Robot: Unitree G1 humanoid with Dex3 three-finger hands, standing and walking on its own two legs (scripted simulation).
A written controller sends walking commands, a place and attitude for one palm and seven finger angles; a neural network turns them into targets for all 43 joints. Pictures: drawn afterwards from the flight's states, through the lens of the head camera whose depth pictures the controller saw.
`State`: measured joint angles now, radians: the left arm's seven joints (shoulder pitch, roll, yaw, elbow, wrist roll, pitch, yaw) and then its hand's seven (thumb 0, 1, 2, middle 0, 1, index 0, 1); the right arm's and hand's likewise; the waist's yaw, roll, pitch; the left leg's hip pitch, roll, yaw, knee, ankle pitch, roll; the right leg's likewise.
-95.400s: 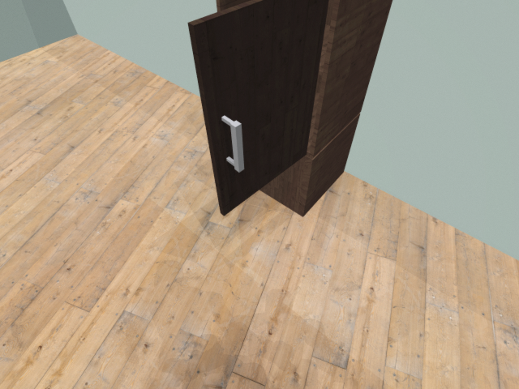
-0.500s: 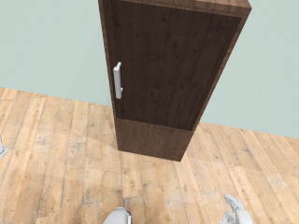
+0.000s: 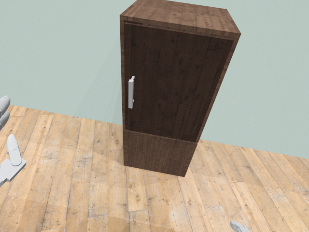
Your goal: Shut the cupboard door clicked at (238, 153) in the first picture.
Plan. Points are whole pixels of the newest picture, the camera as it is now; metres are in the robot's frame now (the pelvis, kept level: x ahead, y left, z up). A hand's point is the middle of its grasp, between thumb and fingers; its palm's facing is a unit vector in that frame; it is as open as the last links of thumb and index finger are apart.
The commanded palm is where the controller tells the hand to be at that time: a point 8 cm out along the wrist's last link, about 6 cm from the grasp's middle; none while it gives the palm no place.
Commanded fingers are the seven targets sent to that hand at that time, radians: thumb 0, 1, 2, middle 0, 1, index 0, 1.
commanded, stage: stop stepping back and stand still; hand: left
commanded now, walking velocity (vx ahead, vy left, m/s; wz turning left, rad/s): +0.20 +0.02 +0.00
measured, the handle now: (131, 92) +0.73 +0.17 -0.05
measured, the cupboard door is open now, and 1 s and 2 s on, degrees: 0 0 0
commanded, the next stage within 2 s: let the arm hang, fingers relaxed in 1.46 s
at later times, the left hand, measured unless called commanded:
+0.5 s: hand (36, 146) +0.22 +0.27 +0.17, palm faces +0.42 -0.76 -0.49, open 7.4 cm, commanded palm +0.16 +0.30 +0.18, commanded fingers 0.00 0.90 0.90 -0.20 -0.30 -0.20 -0.30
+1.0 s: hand (41, 137) +0.24 +0.28 +0.16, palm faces +0.35 -0.80 -0.49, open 7.4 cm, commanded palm +0.19 +0.31 +0.18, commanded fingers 0.00 0.90 0.90 -0.20 -0.30 -0.20 -0.30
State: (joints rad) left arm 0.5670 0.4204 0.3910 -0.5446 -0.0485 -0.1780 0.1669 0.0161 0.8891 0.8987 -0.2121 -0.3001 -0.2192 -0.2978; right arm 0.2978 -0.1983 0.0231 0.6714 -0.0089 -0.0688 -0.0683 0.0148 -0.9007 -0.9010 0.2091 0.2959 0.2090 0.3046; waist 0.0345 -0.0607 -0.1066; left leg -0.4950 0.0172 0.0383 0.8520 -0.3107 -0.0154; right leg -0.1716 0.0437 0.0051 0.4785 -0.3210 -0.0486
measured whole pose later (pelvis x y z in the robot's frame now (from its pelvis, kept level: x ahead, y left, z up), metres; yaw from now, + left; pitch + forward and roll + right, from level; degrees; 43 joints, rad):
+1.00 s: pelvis +0.03 +0.02 +0.00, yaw -4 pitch +1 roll -1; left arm 0.59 0.43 0.42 -0.46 -0.06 -0.17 0.16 0.02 0.89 0.90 -0.21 -0.30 -0.22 -0.30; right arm 0.20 -0.19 0.02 0.59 0.01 -0.07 -0.07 0.01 -0.90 -0.90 0.21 0.30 0.21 0.30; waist -0.01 0.01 -0.02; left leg -0.25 0.03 0.06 0.50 -0.27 0.01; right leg -0.20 0.03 -0.04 0.45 -0.28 -0.03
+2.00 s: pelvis -0.02 +0.04 +0.00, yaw -2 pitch +0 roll -1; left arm 0.33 0.21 0.01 0.97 0.02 0.05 0.01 0.00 0.98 0.90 -0.21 -0.30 -0.21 -0.30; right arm 0.31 -0.19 0.02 1.02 -0.03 0.04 -0.01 0.01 -0.91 -0.90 0.20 0.29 0.20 0.30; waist 0.00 -0.05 0.06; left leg -0.32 0.00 0.03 0.51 -0.20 0.03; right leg -0.25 0.00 -0.08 0.49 -0.23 -0.02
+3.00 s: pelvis +0.01 +0.03 +0.01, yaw -3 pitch -1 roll +0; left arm 0.29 0.16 0.01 1.14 0.01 0.00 0.03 0.01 0.91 0.90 -0.20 -0.30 -0.20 -0.29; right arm 0.26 -0.17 0.01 1.13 -0.02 0.00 -0.04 0.01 -0.91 -0.90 0.20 0.29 0.20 0.30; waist 0.00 0.01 0.04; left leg -0.17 -0.01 0.05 0.37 -0.18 0.02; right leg -0.13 0.00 -0.05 0.38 -0.23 -0.02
